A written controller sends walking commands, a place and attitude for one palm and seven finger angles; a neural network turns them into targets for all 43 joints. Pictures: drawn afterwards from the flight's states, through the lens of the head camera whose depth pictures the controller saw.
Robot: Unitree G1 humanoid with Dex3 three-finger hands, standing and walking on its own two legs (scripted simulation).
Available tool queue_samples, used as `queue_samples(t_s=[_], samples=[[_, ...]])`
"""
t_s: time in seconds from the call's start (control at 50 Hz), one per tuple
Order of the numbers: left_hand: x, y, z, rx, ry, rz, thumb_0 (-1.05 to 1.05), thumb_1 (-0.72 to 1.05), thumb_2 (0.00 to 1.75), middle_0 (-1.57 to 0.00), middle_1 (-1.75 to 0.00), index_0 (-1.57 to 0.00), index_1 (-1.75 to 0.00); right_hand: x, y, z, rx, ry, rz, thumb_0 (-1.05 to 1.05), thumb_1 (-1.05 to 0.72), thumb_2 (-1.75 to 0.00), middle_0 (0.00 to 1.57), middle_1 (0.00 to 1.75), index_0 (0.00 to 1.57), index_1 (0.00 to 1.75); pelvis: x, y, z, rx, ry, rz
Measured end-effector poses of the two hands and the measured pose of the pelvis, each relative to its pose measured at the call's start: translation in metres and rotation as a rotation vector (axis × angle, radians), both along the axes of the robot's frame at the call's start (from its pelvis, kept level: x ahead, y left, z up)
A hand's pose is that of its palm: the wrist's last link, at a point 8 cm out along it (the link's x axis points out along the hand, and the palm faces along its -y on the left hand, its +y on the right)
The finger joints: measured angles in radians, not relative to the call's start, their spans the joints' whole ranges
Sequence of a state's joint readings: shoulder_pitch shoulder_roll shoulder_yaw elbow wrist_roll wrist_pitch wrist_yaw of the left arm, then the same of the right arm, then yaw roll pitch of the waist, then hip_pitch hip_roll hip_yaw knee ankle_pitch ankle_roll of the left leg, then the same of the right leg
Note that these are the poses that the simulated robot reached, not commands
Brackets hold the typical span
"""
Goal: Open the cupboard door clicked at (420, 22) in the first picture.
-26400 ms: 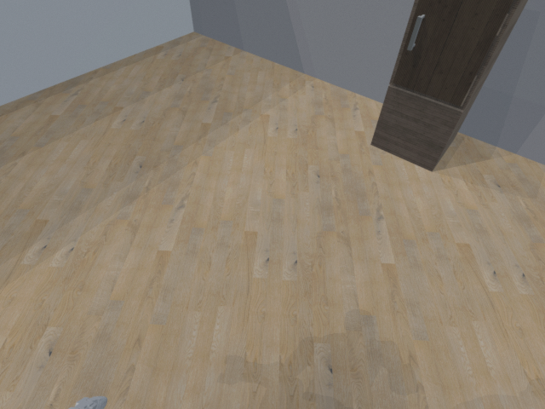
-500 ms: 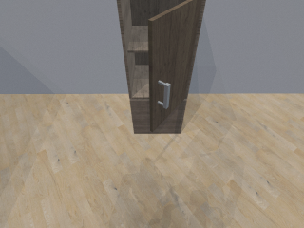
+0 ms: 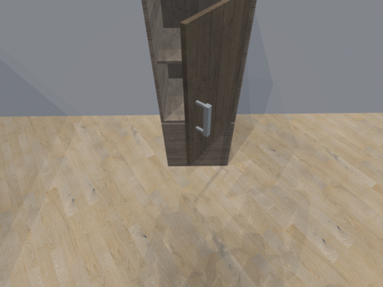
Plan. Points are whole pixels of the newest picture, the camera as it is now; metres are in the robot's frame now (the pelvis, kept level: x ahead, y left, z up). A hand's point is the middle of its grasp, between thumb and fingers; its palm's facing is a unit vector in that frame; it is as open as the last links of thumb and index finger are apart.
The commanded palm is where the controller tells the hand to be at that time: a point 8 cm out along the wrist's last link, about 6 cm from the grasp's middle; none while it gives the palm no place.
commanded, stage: look to check the result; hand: left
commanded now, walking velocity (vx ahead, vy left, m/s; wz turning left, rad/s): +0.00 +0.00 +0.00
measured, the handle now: (202, 118) +0.66 +0.00 -0.09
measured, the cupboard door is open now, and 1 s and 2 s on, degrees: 52 52 52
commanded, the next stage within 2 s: walk to a spot facing it in 0.12 s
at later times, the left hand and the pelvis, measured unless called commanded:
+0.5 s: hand out of the picture +0.03 +0.18 -0.18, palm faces -0.01 -0.98 -0.22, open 7.4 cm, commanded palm none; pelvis +0.01 +0.00 -0.01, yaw -4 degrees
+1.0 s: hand out of the picture +0.14 +0.15 -0.17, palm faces -0.30 -0.91 -0.29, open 7.4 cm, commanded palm none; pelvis +0.00 -0.03 -0.01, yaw -21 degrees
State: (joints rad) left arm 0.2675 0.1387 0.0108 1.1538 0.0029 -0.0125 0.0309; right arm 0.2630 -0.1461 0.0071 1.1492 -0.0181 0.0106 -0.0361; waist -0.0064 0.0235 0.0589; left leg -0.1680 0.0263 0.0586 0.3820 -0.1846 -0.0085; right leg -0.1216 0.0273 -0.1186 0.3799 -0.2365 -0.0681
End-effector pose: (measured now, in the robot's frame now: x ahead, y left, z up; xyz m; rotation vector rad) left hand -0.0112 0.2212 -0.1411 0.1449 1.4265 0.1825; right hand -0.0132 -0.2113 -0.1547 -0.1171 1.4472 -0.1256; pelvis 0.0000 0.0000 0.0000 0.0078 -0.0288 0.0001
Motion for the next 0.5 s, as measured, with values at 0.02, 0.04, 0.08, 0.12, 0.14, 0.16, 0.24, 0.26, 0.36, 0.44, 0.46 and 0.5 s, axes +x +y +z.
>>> queue_samples(t_s=[0.02,0.04,0.08,0.12,0.14,0.16,0.24,0.26,0.36,0.44,0.46,0.5], samples=[[0.002,0.0,0.0,0.001,-0.003,-0.002,0.0,0.91,0.9,-0.2,-0.29,-0.2,-0.3,0.001,-0.001,0.0,-0.001,-0.001,0.0,0.01,-0.9,-0.9,0.2,0.3,0.2,0.3,0.001,-0.001,0.0,0.0,0.0,0.0],[0.004,0.0,0.0,0.002,-0.007,-0.003,0.0,0.91,0.9,-0.2,-0.29,-0.2,-0.3,0.002,-0.002,0.0,-0.002,-0.002,0.0,0.01,-0.9,-0.9,0.2,0.3,0.2,0.3,0.001,-0.001,0.0,0.0,0.0,0.0],[0.008,-0.001,0.001,0.005,-0.013,-0.005,0.0,0.91,0.9,-0.2,-0.29,-0.2,-0.3,0.004,-0.004,0.0,-0.004,-0.004,0.001,0.01,-0.9,-0.9,0.2,0.3,0.2,0.3,0.002,-0.003,0.0,0.0,0.0,0.001],[0.012,-0.001,0.001,0.007,-0.02,-0.007,0.0,0.91,0.9,-0.2,-0.29,-0.2,-0.3,0.007,-0.007,0.0,-0.006,-0.006,0.001,0.01,-0.9,-0.9,0.2,0.3,0.2,0.3,0.004,-0.004,0.0,0.0,0.0,0.001],[0.013,-0.001,0.001,0.008,-0.023,-0.009,0.0,0.91,0.9,-0.2,-0.29,-0.2,-0.3,0.008,-0.008,0.0,-0.007,-0.007,0.002,0.01,-0.9,-0.9,0.2,0.3,0.2,0.3,0.004,-0.004,0.0,0.0,0.0,0.001],[0.015,-0.001,0.001,0.009,-0.025,-0.01,0.0,0.91,0.9,-0.2,-0.29,-0.2,-0.3,0.009,-0.009,0.0,-0.008,-0.008,0.002,0.01,-0.9,-0.9,0.2,0.3,0.2,0.3,0.005,-0.005,0.0,0.0,0.0,0.001],[0.021,-0.001,0.002,0.014,-0.034,-0.013,0.0,0.91,0.9,-0.2,-0.29,-0.2,-0.3,0.013,-0.013,0.001,-0.014,-0.012,0.003,0.01,-0.9,-0.9,0.2,0.3,0.2,0.3,0.007,-0.007,0.0,0.0,0.001,0.0],[0.023,-0.001,0.002,0.015,-0.036,-0.014,0.0,0.91,0.9,-0.2,-0.29,-0.2,-0.3,0.014,-0.015,0.001,-0.015,-0.013,0.003,0.01,-0.9,-0.9,0.2,0.3,0.2,0.3,0.008,-0.008,0.0,0.0,0.001,0.0],[0.027,-0.002,0.001,0.019,-0.028,-0.019,0.0,0.91,0.9,-0.2,-0.29,-0.2,-0.3,0.017,-0.019,0.0,-0.028,-0.02,-0.018,0.0,-0.9,-0.9,0.2,0.3,0.2,0.3,0.009,-0.009,-0.001,-0.002,0.006,-0.025],[0.03,0.001,-0.004,0.014,-0.007,-0.035,0.0,0.91,0.9,-0.2,-0.29,-0.2,-0.3,0.016,-0.021,-0.002,-0.044,-0.031,-0.065,0.0,-0.9,-0.9,0.2,0.3,0.2,0.3,0.009,-0.008,-0.005,-0.011,0.012,-0.057],[0.032,0.002,-0.005,0.012,-0.003,-0.039,0.0,0.91,0.9,-0.2,-0.29,-0.2,-0.3,0.015,-0.022,-0.002,-0.049,-0.034,-0.077,0.0,-0.9,-0.9,0.2,0.3,0.2,0.3,0.009,-0.007,-0.006,-0.013,0.013,-0.063],[0.036,0.006,-0.008,0.009,-0.001,-0.049,0.0,0.91,0.9,-0.2,-0.29,-0.2,-0.3,0.014,-0.022,-0.002,-0.062,-0.039,-0.097,0.0,-0.9,-0.9,0.2,0.3,0.2,0.3,0.008,-0.005,-0.008,-0.017,0.016,-0.074]])
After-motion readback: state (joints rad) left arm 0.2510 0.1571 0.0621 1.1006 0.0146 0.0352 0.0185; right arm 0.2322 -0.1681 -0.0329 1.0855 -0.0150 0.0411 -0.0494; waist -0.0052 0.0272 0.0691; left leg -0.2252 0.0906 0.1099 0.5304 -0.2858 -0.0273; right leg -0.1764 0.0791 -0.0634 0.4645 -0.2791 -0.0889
